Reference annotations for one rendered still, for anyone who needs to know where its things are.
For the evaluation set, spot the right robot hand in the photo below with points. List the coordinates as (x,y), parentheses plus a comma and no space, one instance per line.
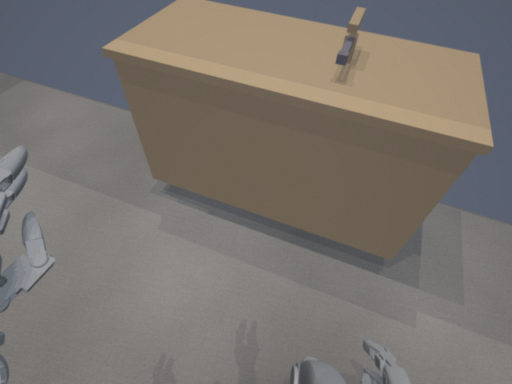
(386,363)

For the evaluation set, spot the right robot thigh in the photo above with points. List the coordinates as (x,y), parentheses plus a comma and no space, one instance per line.
(314,372)

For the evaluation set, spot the tap lever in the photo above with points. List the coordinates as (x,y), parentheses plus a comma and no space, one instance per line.
(344,52)

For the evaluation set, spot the left robot hand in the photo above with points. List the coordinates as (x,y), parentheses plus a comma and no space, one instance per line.
(25,271)

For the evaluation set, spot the counter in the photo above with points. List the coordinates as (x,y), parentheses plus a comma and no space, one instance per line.
(249,108)

